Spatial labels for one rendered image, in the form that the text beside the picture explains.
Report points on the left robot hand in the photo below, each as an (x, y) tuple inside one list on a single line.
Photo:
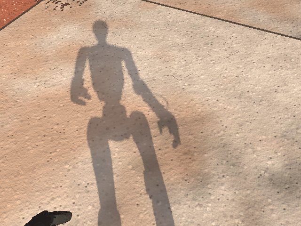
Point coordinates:
[(46, 218)]

